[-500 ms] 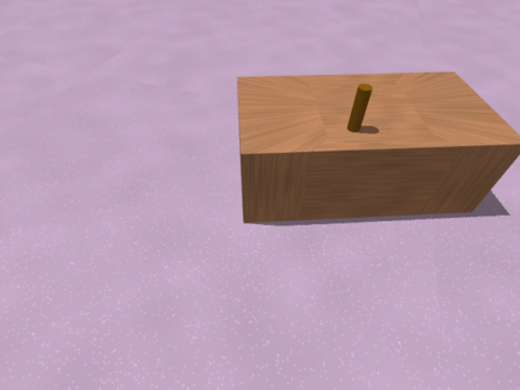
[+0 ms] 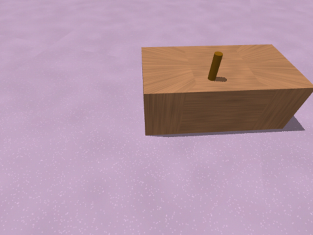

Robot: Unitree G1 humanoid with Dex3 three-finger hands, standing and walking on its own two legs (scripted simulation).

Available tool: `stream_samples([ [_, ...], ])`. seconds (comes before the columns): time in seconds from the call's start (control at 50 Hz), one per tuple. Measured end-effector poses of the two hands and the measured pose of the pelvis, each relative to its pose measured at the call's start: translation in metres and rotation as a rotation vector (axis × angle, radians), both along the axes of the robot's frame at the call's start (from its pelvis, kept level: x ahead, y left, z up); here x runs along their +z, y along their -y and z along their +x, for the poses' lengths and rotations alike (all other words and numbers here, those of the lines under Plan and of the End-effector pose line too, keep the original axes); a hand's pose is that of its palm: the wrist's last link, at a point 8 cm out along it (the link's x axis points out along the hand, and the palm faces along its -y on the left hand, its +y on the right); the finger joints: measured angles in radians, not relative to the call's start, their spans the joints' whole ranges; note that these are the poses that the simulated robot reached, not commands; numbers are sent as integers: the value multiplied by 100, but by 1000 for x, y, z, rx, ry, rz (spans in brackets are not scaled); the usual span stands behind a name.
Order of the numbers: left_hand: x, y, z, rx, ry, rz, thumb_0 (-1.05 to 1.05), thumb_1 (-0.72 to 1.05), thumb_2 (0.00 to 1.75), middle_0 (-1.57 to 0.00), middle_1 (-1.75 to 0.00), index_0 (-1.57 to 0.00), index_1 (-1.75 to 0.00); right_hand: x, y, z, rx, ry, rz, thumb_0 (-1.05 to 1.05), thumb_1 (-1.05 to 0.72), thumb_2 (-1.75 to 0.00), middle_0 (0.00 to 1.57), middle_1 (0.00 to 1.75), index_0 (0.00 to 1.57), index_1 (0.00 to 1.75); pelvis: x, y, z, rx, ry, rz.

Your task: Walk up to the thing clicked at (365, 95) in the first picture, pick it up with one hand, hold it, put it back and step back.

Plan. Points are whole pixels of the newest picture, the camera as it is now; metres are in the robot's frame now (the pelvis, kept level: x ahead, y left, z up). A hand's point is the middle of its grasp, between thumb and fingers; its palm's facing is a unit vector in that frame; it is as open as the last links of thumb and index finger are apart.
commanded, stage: stand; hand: right
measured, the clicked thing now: (214, 66) +1.17 -0.41 -0.24
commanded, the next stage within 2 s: walk up in 0.62 s
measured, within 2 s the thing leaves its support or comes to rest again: neither
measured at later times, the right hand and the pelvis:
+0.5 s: hand out of the picture +0.08 -0.25 -0.16, palm faces -0.04 +0.94 -0.33, open 7.4 cm; pelvis +0.00 +0.00 +0.00, yaw +0 degrees
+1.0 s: hand out of the picture +0.10 -0.40 -0.19, palm faces -0.02 +0.90 -0.44, open 7.4 cm; pelvis +0.09 -0.09 -0.04, yaw +0 degrees
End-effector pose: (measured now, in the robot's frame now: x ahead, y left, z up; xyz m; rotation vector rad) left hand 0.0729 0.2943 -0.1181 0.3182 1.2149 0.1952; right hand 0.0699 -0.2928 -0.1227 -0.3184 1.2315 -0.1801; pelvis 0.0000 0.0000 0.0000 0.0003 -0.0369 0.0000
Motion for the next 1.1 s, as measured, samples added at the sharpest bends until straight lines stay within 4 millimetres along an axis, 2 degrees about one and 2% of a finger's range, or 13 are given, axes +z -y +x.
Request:
stream_samples([
  [0.66, 1, -6, 3, 4, 0, -4, 1, 90, 90, -20, -30, -20, -30, 1, 1, 5, -1, 23, 2, 1, -90, -89, 21, 30, 20, 30, -2, -1, 7, -4, -2, 4],
  [0.76, 5, -12, 19, -3, 14, 13, 1, 90, 90, -20, -30, -20, -30, 6, 30, -11, -34, 44, -36, 1, -90, -89, 21, 30, 21, 30, -6, 14, 20, -8, -8, 22],
  [0.82, 10, -9, 35, -7, 37, 28, 1, 90, 90, -20, -30, -20, -30, 8, 58, -21, -47, -3, -69, 1, -90, -89, 21, 30, 21, 30, -9, 30, 32, -9, 0, 32],
  [0.88, 13, 4, 56, -23, 46, 48, 1, 91, 90, -20, -30, -20, -30, 4, 90, -22, -62, -38, -90, 1, -90, -89, 21, 30, 21, 30, -14, 51, 48, -19, 11, 38],
  [0.92, 13, 17, 70, -30, 57, 67, 1, 91, 90, -20, -30, -20, -30, -4, 113, -14, -69, -51, -99, 1, -90, -89, 21, 30, 20, 30, -22, 67, 62, -24, 18, 37],
  [0.98, 7, 39, 82, -13, 97, 91, 1, 91, 90, -20, -30, -20, -30, -20, 142, 11, -55, -65, -117, 1, -90, -89, 21, 30, 20, 30, -35, 89, 80, -4, 32, -3],
  [1.02, 6, 54, 81, 14, 103, 77, 1, 91, 90, -20, -30, -20, -30, -20, 149, 36, -39, -52, -108, 1, -90, -89, 21, 30, 20, 30, -33, 99, 92, -1, 37, -2],
  [1.1, 5, 82, 78, 52, 58, 27, 1, 90, 90, -20, -30, -20, -30, -4, 150, 96, 11, 39, -73, 1, -90, -89, 21, 30, 20, 30, -20, 110, 117, 0, 36, -8],
])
